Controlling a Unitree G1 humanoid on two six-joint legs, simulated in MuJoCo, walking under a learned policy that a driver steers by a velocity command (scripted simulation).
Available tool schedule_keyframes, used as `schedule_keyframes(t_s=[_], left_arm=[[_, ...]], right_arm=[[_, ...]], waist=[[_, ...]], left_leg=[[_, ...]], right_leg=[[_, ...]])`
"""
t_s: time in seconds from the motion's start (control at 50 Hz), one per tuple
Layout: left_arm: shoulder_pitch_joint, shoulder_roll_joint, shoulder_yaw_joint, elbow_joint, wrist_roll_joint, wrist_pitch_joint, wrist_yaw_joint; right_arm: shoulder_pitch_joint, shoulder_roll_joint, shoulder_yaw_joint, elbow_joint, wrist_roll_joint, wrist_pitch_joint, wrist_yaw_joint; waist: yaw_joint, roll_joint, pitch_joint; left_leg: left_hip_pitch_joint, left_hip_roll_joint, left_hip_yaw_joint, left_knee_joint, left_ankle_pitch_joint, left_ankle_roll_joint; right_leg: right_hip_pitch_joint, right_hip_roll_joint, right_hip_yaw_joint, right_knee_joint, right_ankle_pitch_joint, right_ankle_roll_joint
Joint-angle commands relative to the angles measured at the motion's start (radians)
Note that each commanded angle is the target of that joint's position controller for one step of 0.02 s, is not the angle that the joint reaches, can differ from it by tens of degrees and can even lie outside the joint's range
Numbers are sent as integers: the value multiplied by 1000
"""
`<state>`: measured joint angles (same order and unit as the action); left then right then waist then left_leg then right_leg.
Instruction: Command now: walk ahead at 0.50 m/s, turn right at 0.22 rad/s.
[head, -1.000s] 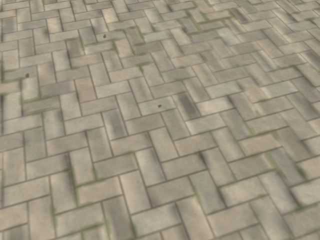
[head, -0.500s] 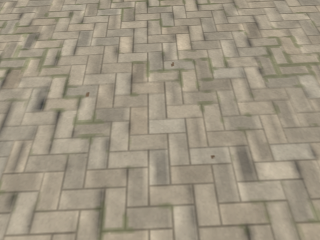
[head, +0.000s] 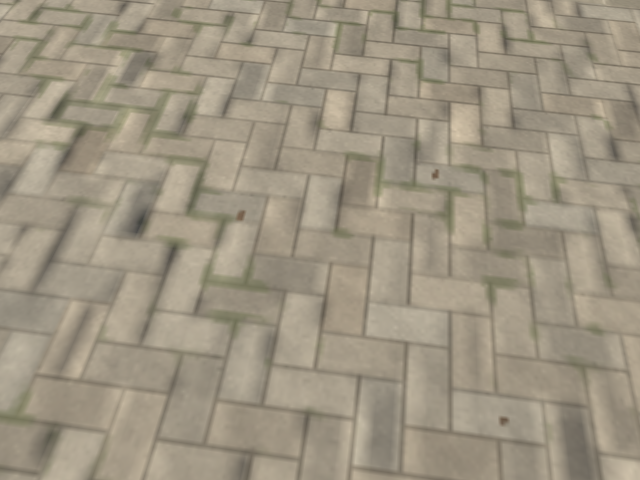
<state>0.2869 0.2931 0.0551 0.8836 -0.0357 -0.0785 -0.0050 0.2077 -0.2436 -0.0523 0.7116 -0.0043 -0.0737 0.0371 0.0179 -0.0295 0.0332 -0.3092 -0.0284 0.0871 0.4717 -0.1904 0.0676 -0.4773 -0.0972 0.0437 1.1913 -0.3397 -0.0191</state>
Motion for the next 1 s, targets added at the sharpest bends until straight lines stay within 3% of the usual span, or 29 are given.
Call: schedule_keyframes(t_s=[0.02, 0.06, 0.12, 0.22, 0.26, 0.32, 0.36, 0.38, 0.4, 0.42, 0.44, 0.46, 0.48, 0.5, 0.52, 0.56, 0.62, 0.68, 0.74, 0.82, 0.86, 0.88, 0.9, 0.92, 0.94, 0.96, 1.0], left_arm=[[65, 54, 22, -37, 2, 21, 6], [26, 46, 25, -52, 3, 30, 11], [-41, 37, 25, -76, 10, 25, 7], [-197, 3, 6, -137, 19, 19, -25], [-249, -4, 2, -175, 26, 17, -40], [-223, 22, 15, -214, 30, 15, -63], [-57, 87, 47, -191, 24, 17, -64], [67, 142, 74, -166, 28, 16, -49], [108, 235, 93, -164, 34, 22, -21], [44, 302, 93, -219, 60, 18, -19], [59, 230, 81, -242, 53, 26, -25], [-7, 180, 67, -254, 39, 26, -27], [-62, 143, 58, -253, 18, 31, -24], [-101, 115, 49, -263, 15, 37, -18], [-119, 114, 48, -273, 29, 43, -15], [-138, 134, 55, -283, 43, 44, -10], [-122, 157, 63, -284, 36, 54, 9], [-136, 155, 60, -299, 28, 79, 30], [-141, 138, 51, -305, 38, 93, 37], [-123, 117, 36, -300, 47, 100, 27], [-134, 89, 21, -297, 37, 103, 25], [-92, 64, 12, -290, 40, 100, 26], [-18, 34, 5, -290, 56, 92, 23], [-68, 71, 17, -312, 50, 82, 22], [-108, 121, 31, -312, 50, 79, 24], [-138, 124, 37, -309, 42, 83, 25], [-123, 92, 36, -290, 42, 105, 27]], right_arm=[[12, -96, -35, -23, -8, -43, -2], [26, -105, -41, 3, -17, -51, -13], [54, -111, -43, 34, -17, -49, -30], [100, -147, -52, 75, -4, -36, -48], [99, -157, -54, 86, 1, -17, -57], [85, -194, -61, 82, 16, 16, -76], [46, -220, -68, 66, 26, 32, -87], [24, -211, -62, 56, 33, 30, -86], [75, -125, -34, 33, -6, 17, -78], [216, -53, -2, 5, -20, -5, -58], [134, -159, -24, 19, 2, -19, -43], [42, -167, -26, -20, 28, -17, -44], [15, -153, -25, -14, 15, -7, -58], [10, -165, -32, -13, 1, 11, -71], [26, -169, -38, -16, -1, 31, -74], [59, -138, -33, -13, -7, 49, -80], [32, -122, -27, -21, -13, 58, -93], [-16, -124, -27, -32, -6, 67, -94], [-55, -120, -24, -44, -1, 65, -87], [-59, -121, -23, -56, 3, 43, -69], [-11, -101, -21, -44, -1, 29, -55], [-1, -140, -27, -48, -18, 24, -53], [-23, -223, -42, -66, -35, 28, -58], [-29, -179, -32, -46, -48, 31, -56], [-44, -142, -23, -59, -39, 28, -55], [-41, -147, -26, -55, -26, 28, -57], [-55, -164, -29, -54, -5, 30, -61]], waist=[[9, 106, -73], [7, 88, -34], [-11, 87, -3], [-72, 64, 57], [-80, 62, 83], [-49, 111, 13], [41, 134, -89], [114, 97, -153], [84, -98, -241], [-24, -242, -436], [73, -48, -531], [57, -17, -395], [17, 68, -252], [-9, 49, -192], [-38, 14, -167], [-61, -22, -160], [-49, -38, -197], [-32, -67, -203], [-7, -103, -173], [9, -126, -165], [-36, -111, -156], [-24, -60, -153], [47, 163, -158], [34, 307, -121], [1, 261, -116], [-15, 231, -116], [-14, 184, -110]], left_leg=[[135, 271, -198, -296, 258, 150], [138, 266, -128, -322, 302, 142], [189, 256, -48, -337, 316, 121], [279, 278, 43, -351, 317, 96], [325, 287, 85, -287, 483, 83], [375, 291, 116, -125, 831, 51], [359, 269, 119, 112, 970, 17], [281, 217, 134, 325, 837, -29], [15, 128, 124, 648, 167, -90], [-321, -65, -49, 1019, -541, -145], [-331, -8, -225, 1049, -476, -120], [-374, 30, -208, 986, -386, -99], [-384, 69, -182, 892, -320, -103], [-347, 91, -180, 828, -279, -108], [-275, 97, -181, 789, -252, -109], [-220, 78, -160, 709, -221, -125], [-240, 59, -167, 590, -164, -154], [-252, 55, -184, 489, -88, -165], [-215, 58, -177, 387, -63, -161], [-116, 46, -152, 236, -122, -132], [28, 40, -129, -11, 33, -94], [116, 121, -199, -71, 148, -61], [180, 297, -373, -83, 383, 28], [95, 382, -498, -127, 387, 159], [88, 376, -501, -138, 357, 186], [119, 349, -469, -126, 355, 171], [141, 318, -405, -99, 409, 147]], right_leg=[[-116, -55, 60, -1, 119, 7], [-179, -47, 85, -53, 194, 16], [-248, -27, 98, -202, 338, 21], [-265, -13, 6, -444, 450, -2], [-271, 3, -44, -517, 412, -13], [-152, 74, -131, -552, 292, -44], [54, 145, -157, -591, 243, -87], [248, 166, -131, -710, 384, -123], [531, -19, 115, -666, 810, -191], [835, -304, 641, -676, 1056, -457], [800, -268, 585, -735, 949, -427], [681, -219, 450, -758, 815, -372], [515, -158, 359, -792, 709, -314], [386, -129, 320, -823, 648, -293], [280, -100, 298, -853, 611, -280], [184, -63, 253, -866, 655, -275], [195, -47, 249, -842, 650, -260], [199, -28, 283, -845, 365, -220], [175, -23, 310, -849, 189, -205], [208, -48, 357, -781, 300, -205], [190, -13, 345, -726, 341, -161], [147, 32, 316, -676, 243, -105], [65, 159, 185, -526, -41, -41], [26, 184, 90, -483, -170, 3], [37, 149, 91, -393, -199, 31], [10, 148, 77, -336, -196, 48], [-3, 116, 72, -269, -190, 83]])
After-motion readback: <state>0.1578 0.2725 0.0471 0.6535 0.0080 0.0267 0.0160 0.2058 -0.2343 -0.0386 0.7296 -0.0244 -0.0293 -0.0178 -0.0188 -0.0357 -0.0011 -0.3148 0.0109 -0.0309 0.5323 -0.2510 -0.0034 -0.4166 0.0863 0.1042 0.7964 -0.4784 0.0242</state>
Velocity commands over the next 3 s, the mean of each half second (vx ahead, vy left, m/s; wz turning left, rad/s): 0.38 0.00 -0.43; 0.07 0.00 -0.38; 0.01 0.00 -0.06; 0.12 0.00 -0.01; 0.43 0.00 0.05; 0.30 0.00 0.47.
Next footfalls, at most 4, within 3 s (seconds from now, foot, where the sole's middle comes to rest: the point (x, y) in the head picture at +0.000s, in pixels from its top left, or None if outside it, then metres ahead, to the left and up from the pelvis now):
0.38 right None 0.36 -0.16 -0.77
0.88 left None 0.45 0.05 -0.77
1.14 right None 0.30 -0.18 -0.77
2.42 right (489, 395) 0.66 -0.35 -0.77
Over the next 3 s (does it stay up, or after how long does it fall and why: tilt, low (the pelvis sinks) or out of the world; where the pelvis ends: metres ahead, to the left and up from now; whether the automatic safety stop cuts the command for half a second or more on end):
stays up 0.80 -0.26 -0.02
